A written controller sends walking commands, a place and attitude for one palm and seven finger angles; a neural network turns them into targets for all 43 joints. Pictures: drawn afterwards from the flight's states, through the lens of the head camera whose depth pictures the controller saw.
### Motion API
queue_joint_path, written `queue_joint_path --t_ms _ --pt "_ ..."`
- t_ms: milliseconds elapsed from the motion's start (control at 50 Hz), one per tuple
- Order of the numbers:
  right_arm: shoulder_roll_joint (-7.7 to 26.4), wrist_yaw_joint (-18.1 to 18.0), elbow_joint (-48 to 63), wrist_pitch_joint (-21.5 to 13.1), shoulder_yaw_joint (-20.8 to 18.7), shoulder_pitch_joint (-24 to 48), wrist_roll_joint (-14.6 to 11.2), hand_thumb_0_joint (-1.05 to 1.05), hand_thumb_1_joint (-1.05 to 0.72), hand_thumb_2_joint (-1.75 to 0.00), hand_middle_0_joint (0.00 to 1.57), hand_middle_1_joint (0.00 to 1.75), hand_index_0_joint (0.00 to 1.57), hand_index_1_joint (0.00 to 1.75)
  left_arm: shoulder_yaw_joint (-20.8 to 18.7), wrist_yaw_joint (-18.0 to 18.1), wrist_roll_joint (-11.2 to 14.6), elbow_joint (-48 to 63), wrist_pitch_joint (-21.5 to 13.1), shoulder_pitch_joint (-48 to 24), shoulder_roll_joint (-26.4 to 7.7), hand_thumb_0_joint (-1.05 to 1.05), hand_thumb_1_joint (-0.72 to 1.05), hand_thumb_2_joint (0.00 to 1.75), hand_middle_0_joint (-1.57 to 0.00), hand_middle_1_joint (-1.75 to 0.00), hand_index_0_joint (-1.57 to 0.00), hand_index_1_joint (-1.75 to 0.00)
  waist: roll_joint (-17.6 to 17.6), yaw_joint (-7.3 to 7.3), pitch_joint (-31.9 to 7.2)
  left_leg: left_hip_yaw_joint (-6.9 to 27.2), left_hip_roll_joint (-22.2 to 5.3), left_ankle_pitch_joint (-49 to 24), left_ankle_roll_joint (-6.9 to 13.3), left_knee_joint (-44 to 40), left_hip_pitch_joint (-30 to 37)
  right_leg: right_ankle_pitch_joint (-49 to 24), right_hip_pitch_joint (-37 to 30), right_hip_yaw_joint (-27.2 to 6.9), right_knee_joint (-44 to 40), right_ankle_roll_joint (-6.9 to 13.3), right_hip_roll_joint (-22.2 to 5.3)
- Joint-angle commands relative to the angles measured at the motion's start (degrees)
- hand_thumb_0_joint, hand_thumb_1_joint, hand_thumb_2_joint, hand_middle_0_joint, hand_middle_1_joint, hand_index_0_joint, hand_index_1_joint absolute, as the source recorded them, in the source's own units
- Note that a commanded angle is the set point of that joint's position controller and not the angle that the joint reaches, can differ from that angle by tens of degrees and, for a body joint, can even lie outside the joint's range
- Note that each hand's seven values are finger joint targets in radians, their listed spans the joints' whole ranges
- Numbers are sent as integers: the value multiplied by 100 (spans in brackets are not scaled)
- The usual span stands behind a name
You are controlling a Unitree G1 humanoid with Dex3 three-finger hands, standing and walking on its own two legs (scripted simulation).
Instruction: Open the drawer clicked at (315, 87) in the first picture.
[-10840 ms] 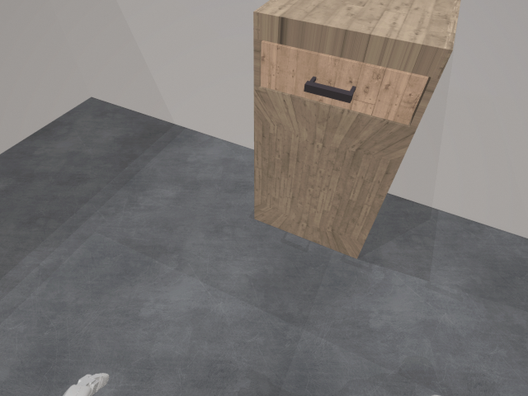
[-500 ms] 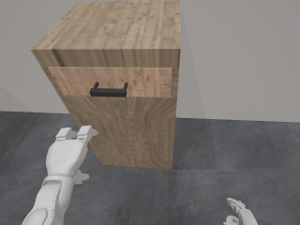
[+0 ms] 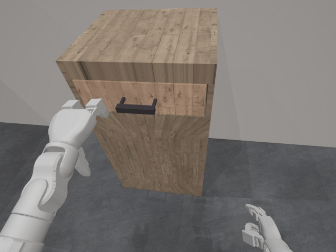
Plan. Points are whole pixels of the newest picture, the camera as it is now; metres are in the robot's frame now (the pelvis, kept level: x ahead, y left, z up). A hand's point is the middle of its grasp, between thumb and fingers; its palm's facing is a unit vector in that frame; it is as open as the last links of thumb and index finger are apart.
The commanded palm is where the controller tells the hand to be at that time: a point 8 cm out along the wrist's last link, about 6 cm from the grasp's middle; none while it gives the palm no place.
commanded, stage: raise the hand with hooked fingers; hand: left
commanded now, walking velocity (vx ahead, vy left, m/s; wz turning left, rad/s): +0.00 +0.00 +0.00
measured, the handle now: (137, 104) +0.55 +0.21 +0.01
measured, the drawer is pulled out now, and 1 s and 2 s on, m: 0.00 0.00 0.00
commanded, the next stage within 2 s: move the hooked fingers above the handle in 0.40 s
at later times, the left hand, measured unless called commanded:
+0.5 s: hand (84, 140) +0.31 +0.25 +0.12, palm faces +0.10 -0.07 -0.99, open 13.8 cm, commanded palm +0.27 +0.24 +0.18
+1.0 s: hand (103, 130) +0.36 +0.23 +0.09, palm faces -0.03 -0.04 -1.00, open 13.8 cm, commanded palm +0.35 +0.23 +0.16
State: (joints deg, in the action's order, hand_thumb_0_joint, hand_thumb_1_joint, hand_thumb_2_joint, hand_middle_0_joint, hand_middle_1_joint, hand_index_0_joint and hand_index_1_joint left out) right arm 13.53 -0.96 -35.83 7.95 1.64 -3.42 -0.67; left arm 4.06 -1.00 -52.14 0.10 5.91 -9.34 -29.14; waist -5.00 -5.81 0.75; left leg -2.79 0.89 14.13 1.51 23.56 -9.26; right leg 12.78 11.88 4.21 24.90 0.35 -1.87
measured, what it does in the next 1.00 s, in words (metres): stands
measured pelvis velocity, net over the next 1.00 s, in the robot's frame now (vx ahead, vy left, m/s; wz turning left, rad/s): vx -0.01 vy -0.01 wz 0.00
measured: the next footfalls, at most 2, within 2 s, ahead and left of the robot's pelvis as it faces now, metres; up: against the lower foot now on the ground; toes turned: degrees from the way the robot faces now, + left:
none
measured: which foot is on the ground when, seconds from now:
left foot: down 0.00-1.00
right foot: down 0.00-1.00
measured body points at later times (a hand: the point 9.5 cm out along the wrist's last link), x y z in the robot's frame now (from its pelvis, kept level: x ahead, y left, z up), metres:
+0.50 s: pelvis -0.01 +0.00 +0.00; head +0.01 -0.04 +0.45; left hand +0.30 +0.25 +0.18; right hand +0.18 -0.22 -0.12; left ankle -0.02 +0.10 -0.74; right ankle +0.00 -0.11 -0.74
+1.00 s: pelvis -0.01 -0.01 +0.00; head +0.02 -0.04 +0.45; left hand +0.36 +0.23 +0.15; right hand +0.14 -0.25 -0.13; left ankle -0.02 +0.10 -0.74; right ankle +0.00 -0.11 -0.74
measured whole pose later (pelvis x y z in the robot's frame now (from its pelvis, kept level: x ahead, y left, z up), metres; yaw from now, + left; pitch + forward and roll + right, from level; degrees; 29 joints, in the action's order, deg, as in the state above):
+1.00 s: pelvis -0.01 -0.01 +0.00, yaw +0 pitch +3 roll +0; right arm 15.5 -1.9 -38.3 7.0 -0.9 -9.7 -1.6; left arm 5.4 -0.2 -52.9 -20.9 -1.2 -23.7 -29.2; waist -3.9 -3.0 0.2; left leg -2.8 0.4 12.8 1.1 24.0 -14.6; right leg 11.4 17.3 4.2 25.2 0.9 -1.4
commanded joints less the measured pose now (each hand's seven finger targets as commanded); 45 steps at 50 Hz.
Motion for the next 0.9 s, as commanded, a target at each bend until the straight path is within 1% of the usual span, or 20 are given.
queue_joint_path --t_ms 0,60,120,240,260,280,340,380,440,500,520,560,580,640,660,700,740,760,820,880 --pt "697 -60 841 -226 -226 589 -15 0 -90 -90 20 30 20 30 -792 -62 42 912 -117 -1837 -1281 0 -50 30 -30 -120 -30 -120 317 116 -1470 214 31 -1890 -34 -291 145 -1457 -946 -250 -186 173 177" --pt "699 0 869 -242 -251 506 -17 0 -90 -90 20 30 20 30 -714 -237 164 921 -268 -1371 -1083 0 -50 30 -30 -120 -30 -120 308 82 -1544 213 11 -2178 -38 -255 193 -1633 -982 -220 -165 174 170" --pt "748 37 915 -237 -284 475 2 0 -90 -90 20 30 20 30 -911 -236 220 1146 -469 -1207 -1229 0 -50 30 -30 -120 -30 -120 401 36 -1524 215 6 -2199 -34 -278 127 -1672 -957 -224 -175 162 186" --pt "749 62 867 -343 -330 396 44 0 -90 -90 20 30 20 30 -1518 274 180 1569 -838 -1471 -1675 0 -50 30 -30 -120 -30 -120 199 -83 -1777 298 11 -2260 -64 -266 146 -1610 -996 -273 -141 205 204" --pt "725 65 822 -352 -331 348 41 0 -90 -90 20 30 20 30 -1445 360 176 1493 -855 -1511 -1588 0 -50 30 -30 -120 -30 -120 153 -65 -1853 277 30 -2154 -65 -267 153 -1526 -984 -273 -142 194 167" --pt "720 61 772 -355 -364 320 27 0 -90 -90 20 30 20 30 -1422 439 174 1425 -855 -1477 -1522 0 -50 30 -30 -120 -30 -120 169 -36 -1725 251 9 -2169 -80 -278 148 -1513 -897 -257 -158 194 172" --pt "741 85 733 -362 -379 369 -32 0 -90 -90 20 30 20 30 -1291 546 194 1178 -693 -1448 -1362 0 -50 30 -30 -120 -30 -120 154 6 -1682 229 15 -1973 -92 -293 93 -1337 -815 -271 -201 193 195" --pt "745 76 697 -325 -374 372 -47 0 -90 -90 20 30 20 30 -1033 511 170 930 -536 -1412 -1190 0 -50 30 -30 -120 -30 -120 236 46 -1481 192 8 -1805 -83 -336 32 -1198 -717 -238 -233 180 173" --pt "776 67 770 -308 -356 526 -81 0 -90 -90 20 30 20 30 -816 348 161 962 -352 -1424 -1077 0 -50 30 -30 -120 -30 -120 267 87 -1539 196 27 -1657 -50 -342 39 -1128 -772 -278 -266 175 189" --pt "769 30 784 -276 -322 526 -56 0 -90 -90 20 30 20 30 -574 176 114 983 -336 -1618 -1019 0 -50 30 -30 -120 -30 -120 378 148 -1407 174 42 -1377 -27 -406 2 -909 -727 -261 -331 148 152" --pt "772 -2 751 -278 -323 480 -54 0 -90 -90 20 30 20 30 -640 160 76 836 -358 -1751 -1111 0 -50 30 -30 -120 -30 -120 510 178 -1344 178 27 -1283 -17 -415 -27 -812 -661 -239 -343 142 165" --pt "755 -49 709 -319 -294 414 -46 0 -90 -90 20 30 20 30 -505 133 48 639 -472 -2196 -1036 0 -50 30 -30 -120 -30 -120 598 248 -1277 207 25 -1056 3 -420 -28 -559 -512 -249 -395 132 166" --pt "765 -80 661 -329 -311 348 -42 0 -90 -90 20 30 20 30 -705 169 43 498 -566 -2288 -1252 0 -50 30 -30 -120 -30 -120 556 234 -1241 208 30 -988 0 -437 -66 -507 -523 -259 -419 137 170" --pt "761 -106 653 -357 -305 329 -31 0 -90 -90 20 30 20 30 -1039 316 -24 456 -781 -2551 -1568 0 -50 30 -30 -120 -30 -120 353 118 -1670 220 85 -1250 -10 -362 -47 -783 -773 -319 -322 165 182" --pt "702 -107 634 -375 -297 310 -29 0 -90 -90 20 30 20 30 -887 375 -45 382 -845 -2779 -1419 0 -50 30 -30 -120 -30 -120 292 149 -1660 209 87 -1262 -17 -360 -52 -781 -716 -305 -301 167 152" --pt "701 -138 557 -387 -334 198 -43 0 -90 -90 20 30 20 30 -970 502 -19 -12 -885 -2818 -1435 0 -50 30 -30 -120 -30 -120 225 167 -1601 160 82 -1219 -25 -333 -93 -775 -624 -296 -308 162 154" --pt "729 -139 517 -387 -346 147 -79 0 -90 -90 20 30 20 30 -1007 540 0 -490 -836 -2917 -1437 0 -50 30 -30 -120 -30 -120 366 191 -1473 153 72 -1112 -30 -337 -249 -686 -587 -310 -346 160 160" --pt "746 -147 488 -379 -341 114 -79 0 -90 -90 20 30 20 30 -1002 554 -39 -668 -812 -2993 -1490 0 -50 30 -30 -120 -30 -120 354 194 -1481 116 78 -1085 -28 -334 -320 -674 -603 -321 -328 154 132" --pt "767 -136 518 -352 -379 59 -87 0 -90 -90 20 30 20 30 -635 507 -101 -825 -719 -3180 -1209 0 -50 30 -30 -120 -30 -120 358 248 -1691 69 75 -1256 -10 -251 -254 -923 -585 -322 -249 158 122" --pt "818 -142 544 -329 -410 -36 -96 0 -90 -90 20 30 20 30 -539 373 -107 -997 -698 -3283 -1204 0 -50 30 -30 -120 -30 -120 449 319 -1765 66 82 -1261 25 -194 -298 -1009 -602 -349 -219 150 124"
